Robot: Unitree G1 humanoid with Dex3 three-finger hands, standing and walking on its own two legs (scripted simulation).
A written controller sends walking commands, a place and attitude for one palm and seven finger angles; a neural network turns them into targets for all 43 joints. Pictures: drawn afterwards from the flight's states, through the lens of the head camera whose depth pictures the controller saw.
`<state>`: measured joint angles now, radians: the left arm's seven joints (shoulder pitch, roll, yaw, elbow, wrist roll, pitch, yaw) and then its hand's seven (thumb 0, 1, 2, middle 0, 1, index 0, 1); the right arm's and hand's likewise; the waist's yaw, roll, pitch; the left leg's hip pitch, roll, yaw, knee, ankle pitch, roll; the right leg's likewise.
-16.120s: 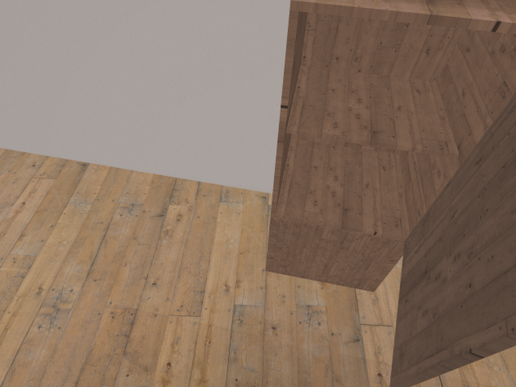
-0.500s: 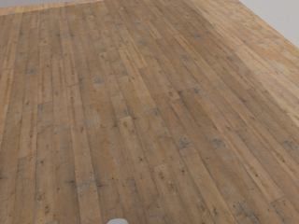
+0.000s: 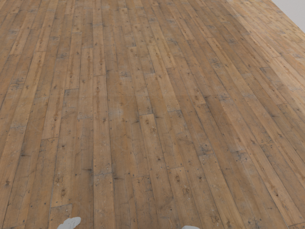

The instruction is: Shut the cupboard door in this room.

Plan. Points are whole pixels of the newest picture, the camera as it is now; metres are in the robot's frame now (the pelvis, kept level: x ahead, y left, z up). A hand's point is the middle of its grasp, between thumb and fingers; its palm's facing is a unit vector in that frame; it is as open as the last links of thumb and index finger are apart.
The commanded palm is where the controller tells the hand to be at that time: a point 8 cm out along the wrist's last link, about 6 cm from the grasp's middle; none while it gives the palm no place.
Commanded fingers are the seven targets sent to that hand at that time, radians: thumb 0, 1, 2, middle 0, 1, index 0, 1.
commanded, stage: turn or walk to find it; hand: left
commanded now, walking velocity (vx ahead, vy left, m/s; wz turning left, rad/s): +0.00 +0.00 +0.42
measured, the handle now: out of the picture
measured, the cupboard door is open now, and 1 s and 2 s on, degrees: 76 76 71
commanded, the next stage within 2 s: none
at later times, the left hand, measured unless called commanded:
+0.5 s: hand out of the picture -0.02 +0.16 -0.16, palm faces +0.28 -0.92 -0.27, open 7.3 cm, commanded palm none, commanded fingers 0.00 0.90 0.90 -0.20 -0.30 -0.20 -0.30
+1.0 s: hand out of the picture -0.06 +0.22 -0.17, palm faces +0.45 -0.86 -0.24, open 7.4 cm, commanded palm none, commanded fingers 0.00 0.90 0.90 -0.20 -0.30 -0.20 -0.30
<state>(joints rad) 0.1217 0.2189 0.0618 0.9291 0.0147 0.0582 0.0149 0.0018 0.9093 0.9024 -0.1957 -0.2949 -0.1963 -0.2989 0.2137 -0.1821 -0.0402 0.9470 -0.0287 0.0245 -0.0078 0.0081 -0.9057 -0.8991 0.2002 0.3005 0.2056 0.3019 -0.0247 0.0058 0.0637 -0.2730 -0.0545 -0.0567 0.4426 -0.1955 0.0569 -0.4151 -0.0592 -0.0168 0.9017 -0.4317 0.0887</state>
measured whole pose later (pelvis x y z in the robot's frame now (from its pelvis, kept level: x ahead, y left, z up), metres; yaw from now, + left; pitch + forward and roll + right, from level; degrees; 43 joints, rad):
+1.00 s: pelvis -0.05 -0.01 +0.00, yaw +25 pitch +0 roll -1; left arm 0.16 0.23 0.07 0.94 0.02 0.06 0.01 0.00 0.91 0.90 -0.20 -0.29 -0.20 -0.30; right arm 0.19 -0.18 -0.04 0.94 -0.03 0.02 0.00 0.01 -0.91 -0.90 0.20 0.30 0.21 0.30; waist 0.00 -0.01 0.06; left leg -0.26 -0.03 -0.03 0.45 -0.19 0.04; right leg -0.44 -0.08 -0.02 0.96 -0.41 0.09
